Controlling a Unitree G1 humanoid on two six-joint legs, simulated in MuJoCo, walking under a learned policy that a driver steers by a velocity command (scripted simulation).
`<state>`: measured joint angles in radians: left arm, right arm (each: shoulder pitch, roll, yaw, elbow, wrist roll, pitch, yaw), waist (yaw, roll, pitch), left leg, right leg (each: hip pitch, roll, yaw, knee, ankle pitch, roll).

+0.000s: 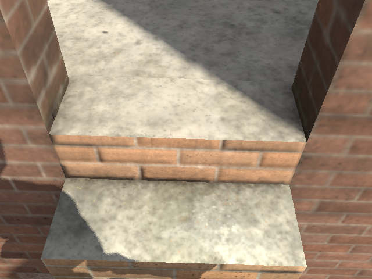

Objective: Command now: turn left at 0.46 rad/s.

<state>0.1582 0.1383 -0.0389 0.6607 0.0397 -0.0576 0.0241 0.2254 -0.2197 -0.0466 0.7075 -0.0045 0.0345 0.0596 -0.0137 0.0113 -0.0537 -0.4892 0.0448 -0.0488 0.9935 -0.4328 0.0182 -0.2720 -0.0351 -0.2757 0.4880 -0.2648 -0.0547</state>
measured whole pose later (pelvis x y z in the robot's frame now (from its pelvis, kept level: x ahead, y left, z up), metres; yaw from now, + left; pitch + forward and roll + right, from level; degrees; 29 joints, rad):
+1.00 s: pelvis +0.11 +0.07 +0.02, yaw -4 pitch +4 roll +1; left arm 0.40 0.21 -0.01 0.96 -0.05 -0.02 0.02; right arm -0.24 -0.12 0.10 0.25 0.03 -0.03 -0.02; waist -0.01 -0.02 0.05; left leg -1.10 0.03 0.07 1.55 -0.61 0.08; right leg -0.01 -0.03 0.17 0.17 -0.18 -0.02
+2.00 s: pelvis +0.31 -0.08 +0.19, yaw +1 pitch +2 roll -2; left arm 0.27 0.19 0.03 0.63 0.06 -0.08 0.06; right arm 0.11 -0.18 -0.07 0.63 -0.04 0.06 -0.04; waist 0.04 0.05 -0.01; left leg -0.47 0.01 0.06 1.04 -0.42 -0.03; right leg -0.17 -0.01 -0.25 0.46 -0.31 -0.07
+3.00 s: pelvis +0.42 -0.05 +0.30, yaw +11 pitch +5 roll +4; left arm 0.39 0.25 0.05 0.95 0.05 -0.07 -0.12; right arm 0.24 -0.19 0.00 0.88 -0.09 0.02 0.09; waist 0.00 -0.05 -0.07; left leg -0.54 -0.05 0.12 1.09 -0.60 0.07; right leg -0.76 0.17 0.32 1.87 -0.10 -0.24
